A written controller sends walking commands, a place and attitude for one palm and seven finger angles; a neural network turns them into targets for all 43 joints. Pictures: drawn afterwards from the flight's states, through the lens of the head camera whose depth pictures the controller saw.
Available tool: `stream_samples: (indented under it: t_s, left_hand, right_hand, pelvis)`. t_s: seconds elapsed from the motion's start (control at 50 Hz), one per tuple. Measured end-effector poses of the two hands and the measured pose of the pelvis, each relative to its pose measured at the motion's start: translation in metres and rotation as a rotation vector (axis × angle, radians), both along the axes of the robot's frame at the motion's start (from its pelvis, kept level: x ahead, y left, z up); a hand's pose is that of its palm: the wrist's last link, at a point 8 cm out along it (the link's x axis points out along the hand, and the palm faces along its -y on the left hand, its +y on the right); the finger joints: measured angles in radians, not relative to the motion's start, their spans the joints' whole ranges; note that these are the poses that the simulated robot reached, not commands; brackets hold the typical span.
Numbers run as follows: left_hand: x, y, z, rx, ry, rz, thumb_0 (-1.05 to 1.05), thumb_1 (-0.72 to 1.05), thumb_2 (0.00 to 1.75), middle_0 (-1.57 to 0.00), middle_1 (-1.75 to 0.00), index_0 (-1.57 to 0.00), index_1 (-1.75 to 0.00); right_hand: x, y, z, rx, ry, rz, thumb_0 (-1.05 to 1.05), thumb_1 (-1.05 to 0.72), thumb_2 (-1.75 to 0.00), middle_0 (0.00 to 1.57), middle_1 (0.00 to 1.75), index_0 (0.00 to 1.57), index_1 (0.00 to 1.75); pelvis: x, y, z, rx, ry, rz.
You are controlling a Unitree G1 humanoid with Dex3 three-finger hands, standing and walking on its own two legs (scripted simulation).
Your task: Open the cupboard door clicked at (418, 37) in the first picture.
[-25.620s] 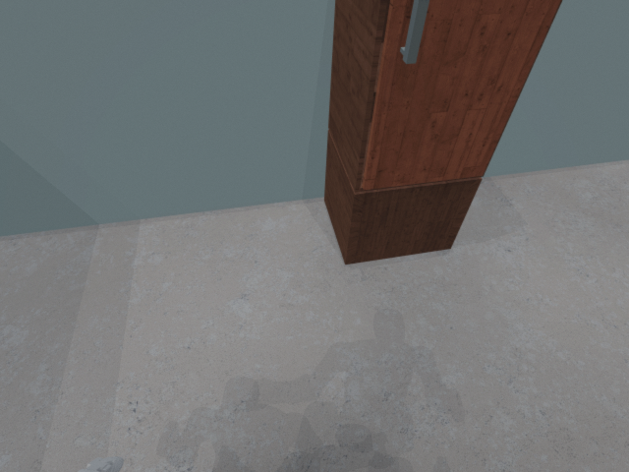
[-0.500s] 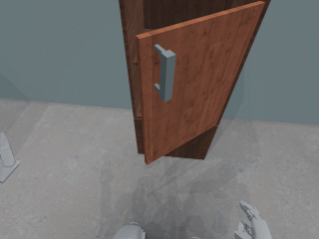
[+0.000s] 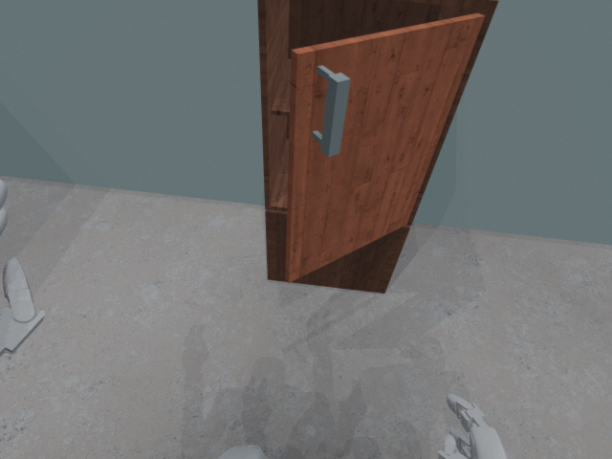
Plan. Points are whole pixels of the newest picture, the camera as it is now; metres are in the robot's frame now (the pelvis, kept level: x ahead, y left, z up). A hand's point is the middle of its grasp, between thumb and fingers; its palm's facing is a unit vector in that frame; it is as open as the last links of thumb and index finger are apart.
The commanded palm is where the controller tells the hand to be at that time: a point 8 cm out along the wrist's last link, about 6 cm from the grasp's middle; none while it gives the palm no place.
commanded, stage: stop stepping back and stand still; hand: left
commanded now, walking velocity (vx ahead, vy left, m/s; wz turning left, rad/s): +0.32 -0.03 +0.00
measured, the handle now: (326, 111) +0.60 +0.05 +0.16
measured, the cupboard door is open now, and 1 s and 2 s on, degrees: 39 39 39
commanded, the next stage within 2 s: let the arm hang, fingers relaxed in 0.60 s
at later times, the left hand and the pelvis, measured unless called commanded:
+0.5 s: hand (17, 377) +0.13 +0.26 +0.17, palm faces +0.41 -0.79 -0.45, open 7.4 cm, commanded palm +0.08 +0.29 +0.18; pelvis -0.08 +0.00 +0.01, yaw -3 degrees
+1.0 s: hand out of the picture +0.00 +0.19 -0.16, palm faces +0.07 -0.98 -0.20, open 7.0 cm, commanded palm none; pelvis -0.06 +0.01 -0.01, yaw +2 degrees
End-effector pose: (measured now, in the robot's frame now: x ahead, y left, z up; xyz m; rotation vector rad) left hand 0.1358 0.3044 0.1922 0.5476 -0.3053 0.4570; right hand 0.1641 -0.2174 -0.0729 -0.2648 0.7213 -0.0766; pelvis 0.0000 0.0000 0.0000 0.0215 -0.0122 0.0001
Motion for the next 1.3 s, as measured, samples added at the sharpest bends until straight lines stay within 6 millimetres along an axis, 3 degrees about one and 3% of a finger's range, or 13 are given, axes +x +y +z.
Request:
stream_samples:
  t_s: [0.12, 0.24, 0.38, 0.48, 0.58, 0.7, 0.74, 0.82, 0.9, 0.96, 1.04, 1.14, 1.3]
  left_hand:
    - [-0.003, 0.018, -0.008, -0.049, -0.019, -0.030, 0.01, 0.89, 0.90, -0.21, -0.30, -0.21, -0.30]
    - [-0.024, 0.006, 0.000, -0.007, 0.034, -0.093, 0.01, 0.89, 0.90, -0.21, -0.30, -0.21, -0.30]
    - [-0.047, -0.014, 0.002, 0.055, 0.082, -0.106, 0.01, 0.89, 0.90, -0.21, -0.30, -0.21, -0.30]
    - [-0.049, -0.012, -0.002, 0.005, 0.065, -0.078, 0.01, 0.89, 0.90, -0.22, -0.30, -0.21, -0.30]
    - [-0.037, -0.011, -0.006, -0.028, 0.045, -0.079, 0.01, 0.89, 0.90, -0.21, -0.30, -0.21, -0.30]
    - [-0.021, -0.005, -0.004, 0.010, 0.006, -0.138, 0.01, 0.89, 0.90, -0.21, -0.30, -0.21, -0.30]
    - [-0.007, 0.003, -0.026, 0.011, 0.119, -0.136, 0.01, 0.89, 0.90, -0.21, -0.30, -0.21, -0.30]
    - [0.007, 0.006, -0.144, -0.215, 0.613, -0.044, 0.00, 0.90, 0.90, -0.20, -0.30, -0.20, -0.30]
    - [-0.048, -0.032, -0.261, -0.410, 1.068, -0.007, 0.00, 0.91, 0.90, -0.20, -0.29, -0.19, -0.30]
    - [-0.115, -0.071, -0.313, -0.566, 1.355, 0.008, 0.01, 0.92, 0.90, -0.20, -0.29, -0.19, -0.30]
    - [-0.170, -0.062, -0.330, -0.681, 1.444, 0.176, -0.04, 1.03, 0.90, -0.21, -0.30, -0.21, -0.30]
    - [-0.221, -0.051, -0.329, -0.703, 1.610, 0.269, -0.03, 1.00, 0.90, -0.21, -0.30, -0.20, -0.30]
    - [-0.246, -0.049, -0.322, -0.709, 1.708, 0.310, 0.00, 0.94, 0.90, -0.20, -0.29, -0.20, -0.30]
  right_hand:
    - [-0.038, -0.003, 0.014, -0.044, -0.059, -0.062, 0.02, -0.90, -0.90, 0.20, 0.30, 0.20, 0.30]
    - [-0.081, -0.001, 0.023, -0.019, -0.068, -0.108, 0.02, -0.90, -0.90, 0.20, 0.30, 0.20, 0.30]
    - [-0.116, -0.017, -0.004, 0.003, 0.017, -0.133, 0.01, -0.90, -0.90, 0.20, 0.30, 0.20, 0.30]
    - [-0.138, -0.030, -0.012, 0.000, 0.084, -0.172, 0.02, -0.90, -0.90, 0.20, 0.30, 0.20, 0.30]
    - [-0.142, -0.037, -0.008, -0.037, 0.088, -0.194, 0.02, -0.90, -0.90, 0.20, 0.30, 0.20, 0.30]
    - [-0.119, -0.032, -0.007, -0.063, 0.036, -0.208, 0.02, -0.90, -0.90, 0.20, 0.30, 0.20, 0.30]
    - [-0.109, -0.027, -0.014, -0.030, 0.041, -0.166, 0.02, -0.90, -0.90, 0.20, 0.30, 0.20, 0.30]
    - [-0.101, -0.012, -0.041, 0.024, 0.131, -0.090, 0.01, -0.90, -0.90, 0.20, 0.30, 0.20, 0.30]
    - [-0.113, 0.002, -0.062, 0.088, 0.227, -0.075, 0.01, -0.90, -0.90, 0.20, 0.30, 0.20, 0.30]
    - [-0.134, 0.010, -0.068, 0.104, 0.347, -0.088, 0.01, -0.90, -0.90, 0.20, 0.30, 0.20, 0.30]
    - [-0.165, 0.007, -0.069, 0.060, 0.497, -0.125, 0.00, -0.93, -0.90, 0.20, 0.30, 0.20, 0.30]
    - [-0.195, -0.001, -0.065, 0.020, 0.630, -0.156, 0.00, -0.94, -0.90, 0.20, 0.30, 0.20, 0.30]
    - [-0.219, 0.012, -0.068, 0.041, 0.703, -0.178, 0.01, -0.92, -0.90, 0.20, 0.30, 0.20, 0.30]
  pelvis:
    - [-0.030, 0.015, 0.000, -0.026, -0.015, 0.007]
    - [-0.053, 0.014, 0.010, -0.044, -0.003, -0.018]
    - [-0.077, 0.002, 0.001, -0.031, 0.015, -0.038]
    - [-0.078, 0.001, 0.005, -0.012, -0.003, -0.056]
    - [-0.072, 0.004, 0.006, 0.003, -0.011, -0.049]
    - [-0.060, 0.018, -0.005, -0.011, -0.019, -0.050]
    - [-0.060, 0.023, -0.006, -0.009, 0.002, -0.039]
    - [-0.068, 0.028, -0.009, -0.002, 0.023, 0.000]
    - [-0.072, 0.019, -0.015, 0.021, 0.000, 0.007]
    - [-0.067, 0.016, -0.009, -0.004, -0.014, 0.027]
    - [-0.062, 0.013, -0.004, -0.027, -0.022, 0.042]
    - [-0.056, 0.017, 0.004, -0.032, -0.014, 0.040]
    - [-0.051, 0.025, 0.008, -0.027, -0.023, 0.032]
